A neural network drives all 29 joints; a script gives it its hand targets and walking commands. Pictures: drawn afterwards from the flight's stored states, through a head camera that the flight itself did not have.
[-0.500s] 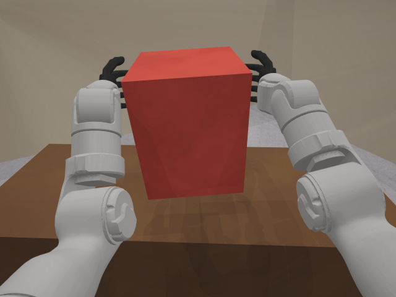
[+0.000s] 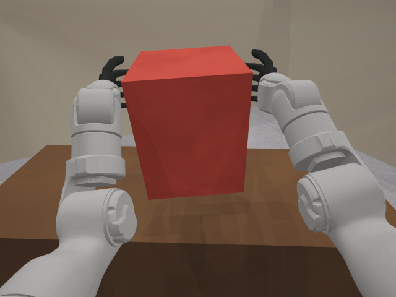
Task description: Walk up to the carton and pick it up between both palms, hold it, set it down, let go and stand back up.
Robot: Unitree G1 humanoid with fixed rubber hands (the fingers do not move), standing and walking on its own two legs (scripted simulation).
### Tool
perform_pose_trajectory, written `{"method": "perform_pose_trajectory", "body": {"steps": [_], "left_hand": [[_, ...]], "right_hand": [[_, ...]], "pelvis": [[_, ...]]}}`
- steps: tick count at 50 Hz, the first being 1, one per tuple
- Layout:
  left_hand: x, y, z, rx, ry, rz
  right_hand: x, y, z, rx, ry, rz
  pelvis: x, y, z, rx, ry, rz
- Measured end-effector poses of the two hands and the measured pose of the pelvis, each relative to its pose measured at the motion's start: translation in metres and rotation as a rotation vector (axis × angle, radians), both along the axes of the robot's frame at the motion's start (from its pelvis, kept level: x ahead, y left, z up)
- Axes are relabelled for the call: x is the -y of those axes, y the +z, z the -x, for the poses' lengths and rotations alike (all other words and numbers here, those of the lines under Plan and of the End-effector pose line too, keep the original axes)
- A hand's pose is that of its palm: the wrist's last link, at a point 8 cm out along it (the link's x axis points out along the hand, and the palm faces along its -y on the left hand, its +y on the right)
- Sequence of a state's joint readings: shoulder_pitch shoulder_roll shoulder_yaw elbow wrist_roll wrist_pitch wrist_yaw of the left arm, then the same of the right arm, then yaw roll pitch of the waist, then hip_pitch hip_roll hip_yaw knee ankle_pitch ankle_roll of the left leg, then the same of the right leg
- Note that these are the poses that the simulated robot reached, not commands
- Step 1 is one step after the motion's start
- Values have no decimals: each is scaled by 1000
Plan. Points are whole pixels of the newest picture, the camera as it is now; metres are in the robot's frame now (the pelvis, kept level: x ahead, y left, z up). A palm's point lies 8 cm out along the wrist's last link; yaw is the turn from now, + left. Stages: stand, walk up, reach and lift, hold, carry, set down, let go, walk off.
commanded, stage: hold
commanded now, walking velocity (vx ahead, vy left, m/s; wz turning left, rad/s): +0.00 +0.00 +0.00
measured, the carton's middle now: (190, 119) +0.40 +0.01 +0.26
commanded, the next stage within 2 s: none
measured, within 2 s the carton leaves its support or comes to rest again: neither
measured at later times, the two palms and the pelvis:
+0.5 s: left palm (110, 94) +0.36 +0.15 +0.33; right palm (265, 89) +0.36 -0.14 +0.34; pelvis +0.00 +0.00 +0.00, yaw +0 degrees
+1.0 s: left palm (108, 95) +0.36 +0.16 +0.33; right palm (264, 89) +0.36 -0.13 +0.34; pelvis +0.00 +0.00 +0.00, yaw +0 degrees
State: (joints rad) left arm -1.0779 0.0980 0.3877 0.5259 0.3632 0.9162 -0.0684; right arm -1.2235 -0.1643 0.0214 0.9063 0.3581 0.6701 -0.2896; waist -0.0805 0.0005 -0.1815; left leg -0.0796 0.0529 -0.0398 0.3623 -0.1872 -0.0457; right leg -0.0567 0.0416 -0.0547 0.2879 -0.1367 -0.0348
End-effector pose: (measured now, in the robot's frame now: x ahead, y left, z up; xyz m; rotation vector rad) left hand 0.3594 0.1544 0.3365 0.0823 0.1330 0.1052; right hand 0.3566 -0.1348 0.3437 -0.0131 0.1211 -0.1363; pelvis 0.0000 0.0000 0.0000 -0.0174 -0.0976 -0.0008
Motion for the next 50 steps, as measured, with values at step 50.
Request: {"method": "perform_pose_trajectory", "body": {"steps": [50], "left_hand": [[-2,-4,-1,-5,5,-1]], "right_hand": [[-2,-5,-2,-6,3,1]], "pelvis": [[-1,0,0,1,3,1]]}}
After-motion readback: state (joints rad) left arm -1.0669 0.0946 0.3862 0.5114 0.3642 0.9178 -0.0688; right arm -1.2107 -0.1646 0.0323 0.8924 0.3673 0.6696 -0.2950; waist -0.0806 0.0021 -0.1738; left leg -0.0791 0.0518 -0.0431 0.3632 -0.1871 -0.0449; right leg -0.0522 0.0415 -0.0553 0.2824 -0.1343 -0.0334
